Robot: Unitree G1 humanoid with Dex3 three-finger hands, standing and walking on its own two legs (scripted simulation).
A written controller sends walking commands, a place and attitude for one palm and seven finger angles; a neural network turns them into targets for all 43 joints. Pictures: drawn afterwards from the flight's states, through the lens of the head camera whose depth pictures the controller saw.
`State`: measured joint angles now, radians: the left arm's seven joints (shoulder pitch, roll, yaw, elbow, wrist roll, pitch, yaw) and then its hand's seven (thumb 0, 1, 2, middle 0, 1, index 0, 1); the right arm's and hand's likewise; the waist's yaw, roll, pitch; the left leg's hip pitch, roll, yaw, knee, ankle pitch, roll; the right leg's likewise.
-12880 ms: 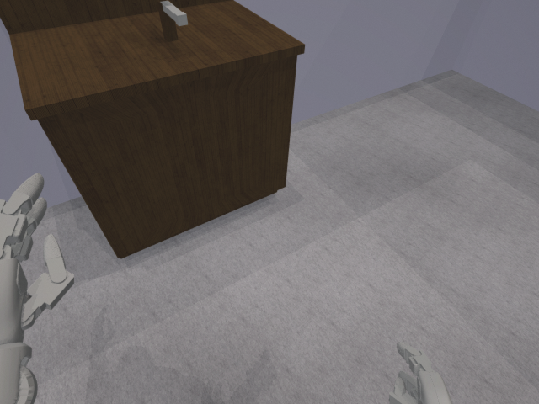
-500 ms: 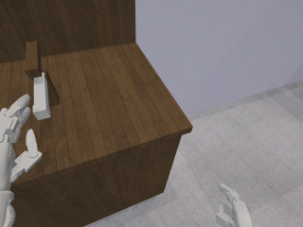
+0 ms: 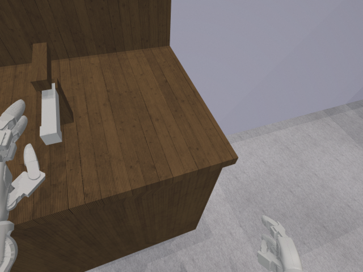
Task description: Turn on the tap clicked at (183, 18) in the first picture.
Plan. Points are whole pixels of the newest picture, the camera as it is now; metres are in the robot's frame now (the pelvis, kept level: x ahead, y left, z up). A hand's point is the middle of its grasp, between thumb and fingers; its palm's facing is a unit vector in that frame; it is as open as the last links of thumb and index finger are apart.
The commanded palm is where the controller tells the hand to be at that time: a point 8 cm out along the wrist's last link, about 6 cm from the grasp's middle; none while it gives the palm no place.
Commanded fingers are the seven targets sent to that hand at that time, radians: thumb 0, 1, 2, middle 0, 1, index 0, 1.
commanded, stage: come to a stop and stand still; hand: left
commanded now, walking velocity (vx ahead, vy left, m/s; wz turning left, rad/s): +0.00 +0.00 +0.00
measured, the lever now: (51, 134) +0.32 +0.28 +0.13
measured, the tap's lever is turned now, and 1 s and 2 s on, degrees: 0 2 2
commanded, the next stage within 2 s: look again from close up in 0.06 s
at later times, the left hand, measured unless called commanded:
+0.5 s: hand (39, 173) +0.23 +0.25 +0.15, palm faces +0.39 -0.85 -0.36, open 7.4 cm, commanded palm +0.16 +0.28 +0.17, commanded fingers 0.00 0.90 0.90 -0.20 -0.30 -0.20 -0.30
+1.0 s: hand (32, 194) +0.19 +0.24 +0.17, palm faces +0.56 -0.77 -0.29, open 7.4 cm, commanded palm +0.14 +0.26 +0.18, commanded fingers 0.00 0.90 0.90 -0.20 -0.30 -0.20 -0.30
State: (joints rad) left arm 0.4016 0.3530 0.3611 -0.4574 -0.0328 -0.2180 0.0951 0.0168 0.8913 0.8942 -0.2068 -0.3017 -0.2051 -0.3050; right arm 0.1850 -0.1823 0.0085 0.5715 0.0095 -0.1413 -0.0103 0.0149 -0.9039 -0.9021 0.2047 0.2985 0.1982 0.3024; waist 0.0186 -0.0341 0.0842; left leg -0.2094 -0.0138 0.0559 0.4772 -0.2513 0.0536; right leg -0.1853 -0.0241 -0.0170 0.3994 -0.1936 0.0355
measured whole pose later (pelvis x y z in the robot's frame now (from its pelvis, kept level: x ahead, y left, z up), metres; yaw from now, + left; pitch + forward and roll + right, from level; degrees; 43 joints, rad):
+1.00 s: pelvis -0.02 -0.06 -0.01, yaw +4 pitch -2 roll +0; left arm 0.23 0.38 0.38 -0.31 -0.12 0.02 0.10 0.02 0.89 0.89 -0.19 -0.29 -0.20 -0.30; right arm 0.14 -0.24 0.03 0.66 0.02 -0.10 -0.06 0.01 -0.90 -0.90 0.20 0.30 0.20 0.30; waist 0.08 0.03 -0.01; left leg -0.29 0.01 -0.04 0.60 -0.28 -0.02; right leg -0.27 0.01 -0.11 0.59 -0.29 -0.05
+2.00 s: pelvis +0.01 -0.05 -0.01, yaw +4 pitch -3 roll +0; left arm 0.39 0.26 0.28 -0.63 -0.21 0.29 0.18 0.02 0.90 0.89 -0.20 -0.30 -0.20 -0.30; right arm 0.14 -0.22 0.06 0.66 0.04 -0.16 -0.09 0.02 -0.90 -0.90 0.20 0.30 0.20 0.30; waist 0.10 0.05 -0.05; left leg -0.22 0.00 -0.03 0.57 -0.30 -0.01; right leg -0.20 -0.01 -0.10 0.57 -0.32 -0.03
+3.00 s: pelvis +0.01 -0.07 -0.01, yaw +5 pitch -4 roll +0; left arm 0.36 0.25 0.32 -0.60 -0.27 0.37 0.20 0.02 0.90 0.89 -0.20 -0.30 -0.20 -0.30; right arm 0.14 -0.24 0.05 0.69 0.06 -0.19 -0.10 0.02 -0.90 -0.90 0.20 0.30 0.20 0.30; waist 0.10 0.07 -0.04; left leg -0.19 0.02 -0.05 0.54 -0.29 -0.04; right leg -0.16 0.02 -0.12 0.55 -0.32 -0.06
